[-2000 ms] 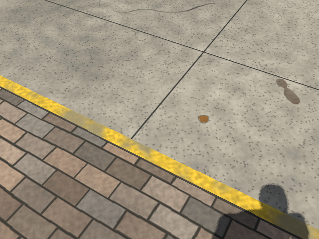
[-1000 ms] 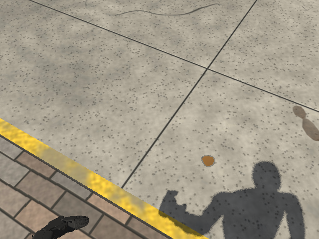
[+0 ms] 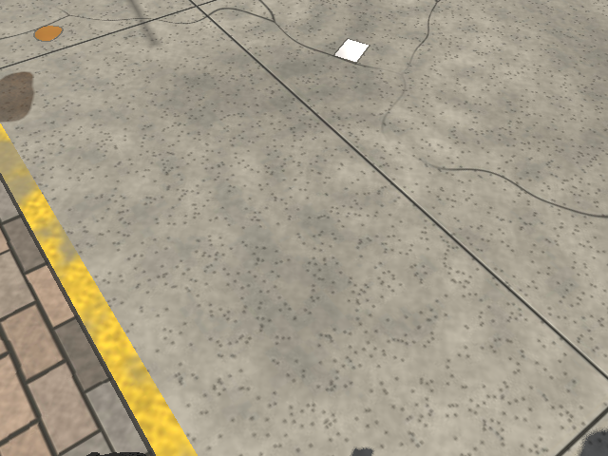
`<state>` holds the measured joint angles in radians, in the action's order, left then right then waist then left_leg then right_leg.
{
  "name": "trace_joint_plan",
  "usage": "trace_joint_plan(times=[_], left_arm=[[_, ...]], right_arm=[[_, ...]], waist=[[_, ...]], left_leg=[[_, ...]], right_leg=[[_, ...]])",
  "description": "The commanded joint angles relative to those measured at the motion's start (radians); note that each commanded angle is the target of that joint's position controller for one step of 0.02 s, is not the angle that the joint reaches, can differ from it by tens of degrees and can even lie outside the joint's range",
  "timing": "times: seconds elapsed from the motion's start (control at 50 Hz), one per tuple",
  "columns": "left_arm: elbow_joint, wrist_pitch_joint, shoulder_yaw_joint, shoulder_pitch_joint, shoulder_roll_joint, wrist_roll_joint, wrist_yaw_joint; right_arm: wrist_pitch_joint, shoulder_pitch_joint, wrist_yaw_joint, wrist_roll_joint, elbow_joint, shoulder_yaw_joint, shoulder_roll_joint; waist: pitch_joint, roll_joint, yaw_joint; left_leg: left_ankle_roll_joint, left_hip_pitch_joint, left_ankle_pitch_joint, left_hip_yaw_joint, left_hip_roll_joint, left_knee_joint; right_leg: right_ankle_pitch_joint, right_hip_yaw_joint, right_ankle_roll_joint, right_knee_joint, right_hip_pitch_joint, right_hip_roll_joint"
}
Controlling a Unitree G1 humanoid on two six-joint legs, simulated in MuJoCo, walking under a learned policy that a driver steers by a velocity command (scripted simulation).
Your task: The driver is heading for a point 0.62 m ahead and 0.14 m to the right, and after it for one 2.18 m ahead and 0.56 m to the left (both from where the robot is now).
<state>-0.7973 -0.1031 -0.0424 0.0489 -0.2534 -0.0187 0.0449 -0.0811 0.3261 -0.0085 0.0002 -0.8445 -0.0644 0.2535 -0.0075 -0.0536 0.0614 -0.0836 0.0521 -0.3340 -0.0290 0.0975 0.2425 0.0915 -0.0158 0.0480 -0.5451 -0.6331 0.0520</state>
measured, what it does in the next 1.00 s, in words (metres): walks ahead, turning right: right foot, then left foot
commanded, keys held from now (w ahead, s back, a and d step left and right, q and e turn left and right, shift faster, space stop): w+e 0.68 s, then w+q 0.32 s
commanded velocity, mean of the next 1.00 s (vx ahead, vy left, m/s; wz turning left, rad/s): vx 0.50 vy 0.00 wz -0.33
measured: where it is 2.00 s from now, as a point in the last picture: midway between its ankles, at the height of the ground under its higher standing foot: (339, 235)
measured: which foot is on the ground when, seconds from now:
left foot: down 0.00-0.10, up 0.12-0.54, down 0.56-1.00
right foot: up 0.00-0.06, down 0.08-0.58, up 0.60-1.00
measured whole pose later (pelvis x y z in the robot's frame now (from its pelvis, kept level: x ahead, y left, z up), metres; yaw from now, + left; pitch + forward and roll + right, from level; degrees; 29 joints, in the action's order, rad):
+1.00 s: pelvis +0.54 -0.11 +0.00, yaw -22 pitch +3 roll +1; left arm -0.62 -0.09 -0.03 0.03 -0.26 -0.02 0.03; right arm -0.06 0.44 0.01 0.03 -0.84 -0.06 0.28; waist -0.01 -0.03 0.12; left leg 0.01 -0.06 -0.36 -0.03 0.00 0.37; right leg -0.08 0.04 0.01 -0.50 -0.49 0.03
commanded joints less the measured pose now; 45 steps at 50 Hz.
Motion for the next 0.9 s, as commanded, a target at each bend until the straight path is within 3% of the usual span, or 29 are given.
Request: trace_joint_plan(times=[0.02,0.04,0.06,0.08,0.1,0.12,0.14,0.16,0.18,0.2,0.22,0.28,0.32,0.38,0.44,0.48,0.52,0.54,0.56,0.58,0.6,0.62,0.64,0.66,0.7,0.74,0.78,0.82,0.9], left_arm=[[0.107,-0.024,-0.016,-0.12,-0.09,-0.005,0.024],[0.097,-0.021,-0.026,-0.068,-0.111,-0.003,0.025],[0.075,-0.016,-0.042,0.033,-0.142,0.0,0.021],[0.042,-0.011,-0.062,0.183,-0.18,0.004,0.014],[0.025,-0.001,-0.079,0.336,-0.252,0.013,0.001],[0.029,0.0,-0.084,0.345,-0.27,0.004,0.004],[0.022,0.008,-0.066,0.335,-0.198,-0.008,0.0],[0.045,0.012,-0.058,0.289,-0.164,-0.002,-0.008],[0.059,0.011,-0.055,0.23,-0.157,0.005,-0.007],[0.074,0.008,-0.047,0.19,-0.136,0.007,-0.01],[0.086,0.009,-0.043,0.173,-0.136,0.016,-0.013],[0.098,0.012,-0.05,0.178,-0.155,0.008,-0.025],[0.1,0.016,-0.061,0.201,-0.186,0.002,-0.038],[0.095,0.033,-0.065,0.247,-0.189,-0.009,-0.05],[0.086,0.048,-0.064,0.302,-0.183,-0.013,-0.053],[0.088,0.055,-0.063,0.315,-0.177,-0.012,-0.056],[0.099,0.06,-0.065,0.293,-0.176,-0.008,-0.058],[0.109,0.059,-0.058,0.277,-0.155,-0.005,-0.057],[0.129,0.053,-0.04,0.258,-0.104,0.004,-0.053],[0.154,0.043,-0.022,0.345,-0.045,-0.006,-0.055],[0.168,0.036,-0.019,0.393,-0.089,-0.018,-0.054],[0.153,0.042,-0.04,0.345,-0.17,-0.022,-0.053],[0.164,0.05,-0.045,0.266,-0.182,-0.011,-0.052],[0.177,0.053,-0.047,0.228,-0.169,-0.001,-0.049],[0.184,0.059,-0.046,0.224,-0.13,-0.004,-0.041],[0.182,0.06,-0.033,0.232,-0.084,0.0,-0.038],[0.198,0.051,-0.022,0.182,-0.071,0.015,-0.036],[0.209,0.034,-0.009,0.11,-0.056,0.021,-0.03],[0.233,0.013,-0.007,-0.015,-0.068,0.004,-0.015]], right_arm=[[0.006,0.034,-0.012,-0.004,0.021,-0.038,0.164],[0.01,0.021,-0.015,-0.006,0.027,-0.04,0.176],[0.018,0.003,-0.018,-0.008,0.033,-0.04,0.187],[0.022,-0.027,-0.021,-0.007,0.045,-0.037,0.192],[0.014,-0.016,-0.026,-0.025,0.072,-0.022,0.161],[-0.013,0.107,-0.003,-0.018,0.076,0.013,0.037],[-0.047,0.044,0.013,0.003,0.088,0.0,0.141],[-0.064,-0.067,0.021,0.035,0.126,-0.004,0.165],[-0.073,-0.12,0.018,0.024,0.143,0.0,0.149],[-0.069,-0.14,0.009,-0.003,0.148,-0.01,0.157],[-0.059,-0.124,0.007,-0.012,0.155,-0.012,0.148],[-0.031,-0.101,-0.003,-0.018,0.17,-0.007,0.114],[-0.023,-0.17,-0.008,-0.021,0.197,0.003,0.092],[-0.029,-0.279,-0.003,-0.016,0.223,0.012,0.07],[-0.039,-0.349,0.009,0.002,0.248,0.008,0.086],[-0.049,-0.358,0.017,0.006,0.258,-0.004,0.114],[-0.06,-0.306,0.02,0.01,0.249,-0.018,0.138],[-0.065,-0.229,0.016,0.006,0.232,-0.03,0.157],[-0.069,-0.1,0.007,-0.011,0.22,-0.046,0.2],[-0.059,0.034,0.0,-0.031,0.202,-0.067,0.282],[-0.047,0.077,0.009,-0.01,0.176,-0.067,0.264],[-0.041,0.029,0.006,-0.001,0.193,-0.045,0.178],[-0.033,-0.013,0.004,-0.003,0.199,-0.034,0.144],[-0.027,-0.055,0.005,-0.009,0.196,-0.026,0.13],[-0.03,-0.085,0.011,-0.016,0.18,-0.014,0.104],[-0.039,-0.066,0.022,-0.008,0.15,-0.017,0.112],[-0.039,-0.064,0.023,0.002,0.132,-0.025,0.145],[-0.029,-0.061,0.022,0.014,0.123,-0.029,0.164],[-0.01,0.022,0.019,0.029,0.088,-0.038,0.207]], waist=[[-0.027,0.128,0.001],[0.023,0.148,-0.028],[0.088,0.158,-0.083],[0.163,0.136,-0.166],[0.278,-0.005,-0.203],[0.386,-0.276,-0.121],[0.362,-0.133,-0.168],[0.226,-0.065,-0.172],[0.118,0.068,-0.132],[0.081,0.11,-0.101],[0.063,0.086,-0.069],[0.044,0.033,-0.04],[0.029,0.022,-0.059],[0.031,-0.006,-0.108],[0.035,-0.031,-0.138],[0.038,-0.043,-0.131],[0.044,-0.073,-0.089],[0.076,-0.075,-0.046],[0.18,-0.029,0.02],[0.32,0.187,0.02],[0.342,0.383,0.006],[0.213,0.248,0.022],[0.113,0.161,0.024],[0.052,0.125,0.002],[0.002,0.154,-0.037],[0.0,0.158,-0.055],[-0.006,0.14,-0.063],[-0.007,0.125,-0.042],[-0.007,0.14,0.006]], left_leg=[[-0.083,0.086,0.778,-0.035,-0.326,0.069],[-0.071,0.093,0.97,-0.017,-0.319,0.137],[-0.055,0.087,1.133,0.009,-0.299,0.266],[-0.023,-0.007,1.125,0.044,-0.264,0.468],[0.014,-0.242,0.755,0.082,-0.203,0.797],[0.098,-0.666,-0.152,0.007,0.016,1.165],[0.069,-0.792,-0.166,-0.132,-0.047,1.218],[0.057,-0.841,-0.1,-0.12,-0.095,1.183],[0.054,-0.82,-0.047,-0.098,-0.133,1.087],[0.062,-0.767,-0.018,-0.088,-0.162,0.994],[0.072,-0.71,-0.01,-0.085,-0.175,0.955],[0.114,-0.672,0.011,-0.051,-0.191,0.795],[0.14,-0.654,0.131,-0.028,-0.176,0.649],[0.148,-0.566,0.356,-0.016,-0.126,0.42],[0.146,-0.529,0.393,-0.029,-0.09,0.313],[0.129,-0.513,0.333,-0.051,-0.082,0.252],[0.096,-0.435,0.272,-0.049,-0.081,0.206],[0.066,-0.317,0.277,-0.043,-0.095,0.169],[0.006,-0.097,0.257,-0.14,-0.216,0.196],[-0.128,0.255,0.139,-0.475,-0.432,0.177],[-0.198,0.308,-0.065,-0.783,-0.548,0.099],[-0.162,0.202,-0.163,-0.685,-0.508,0.076],[-0.122,0.079,-0.096,-0.523,-0.459,0.067],[-0.105,-0.034,0.001,-0.42,-0.413,0.038],[-0.096,-0.175,0.125,-0.289,-0.347,-0.019],[-0.128,-0.22,0.203,-0.232,-0.325,-0.054],[-0.154,-0.219,0.304,-0.199,-0.324,-0.073],[-0.145,-0.229,0.359,-0.146,-0.297,-0.071],[-0.123,-0.23,0.338,-0.133,-0.293,-0.037]], right_leg=[[-0.118,-0.017,0.05,0.017,-0.045,-0.031],[-0.159,-0.047,0.067,0.002,0.046,-0.068],[-0.179,-0.074,0.089,0.004,0.178,-0.108],[-0.116,-0.048,0.123,0.037,0.397,-0.109],[-0.054,0.225,0.194,0.028,0.687,0.081],[-0.191,0.778,0.408,0.151,1.026,0.299],[-0.362,0.794,0.353,0.224,1.038,0.264],[-0.362,0.646,0.306,0.234,0.921,0.232],[-0.258,0.55,0.279,0.258,0.746,0.193],[-0.15,0.485,0.265,0.273,0.634,0.162],[-0.083,0.451,0.268,0.295,0.551,0.139],[0.019,0.368,0.274,0.327,0.43,0.104],[0.022,0.311,0.251,0.334,0.371,0.07],[-0.044,0.264,0.191,0.304,0.331,0.013],[-0.125,0.327,0.17,0.252,0.379,0.029],[-0.178,0.4,0.157,0.197,0.448,0.053],[-0.18,0.451,0.138,0.134,0.474,0.063],[-0.154,0.438,0.112,0.064,0.453,0.031],[-0.183,0.376,0.076,-0.137,0.365,-0.015],[-0.437,0.22,0.004,-0.46,0.065,-0.15],[-0.703,0.183,-0.015,-0.659,-0.139,-0.119],[-0.621,0.202,-0.026,-0.751,-0.2,-0.061],[-0.54,0.164,-0.033,-0.764,-0.194,-0.029],[-0.478,0.15,-0.035,-0.726,-0.169,-0.003],[-0.421,0.141,-0.034,-0.66,-0.09,0.033],[-0.401,0.121,-0.038,-0.587,-0.056,0.028],[-0.344,0.087,-0.046,-0.457,-0.065,0.046],[-0.243,0.06,-0.051,-0.289,-0.018,0.042],[-0.133,0.031,-0.07,-0.069,0.109,-0.016]])
Velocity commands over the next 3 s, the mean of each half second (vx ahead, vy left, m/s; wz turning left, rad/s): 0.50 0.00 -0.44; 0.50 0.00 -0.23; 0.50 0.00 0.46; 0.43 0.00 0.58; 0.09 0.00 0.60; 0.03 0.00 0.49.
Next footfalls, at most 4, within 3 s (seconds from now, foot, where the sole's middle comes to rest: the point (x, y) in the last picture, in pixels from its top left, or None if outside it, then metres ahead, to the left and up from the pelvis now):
0.08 right None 0.24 -0.11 -0.77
0.56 left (270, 432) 0.53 0.04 -0.77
1.02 right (413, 380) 0.63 -0.29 -0.77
1.52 left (310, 267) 0.96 -0.07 -0.77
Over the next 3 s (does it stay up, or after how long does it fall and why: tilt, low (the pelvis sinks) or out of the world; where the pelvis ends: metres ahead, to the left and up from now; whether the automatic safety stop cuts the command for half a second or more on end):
stays up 1.14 -0.14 0.00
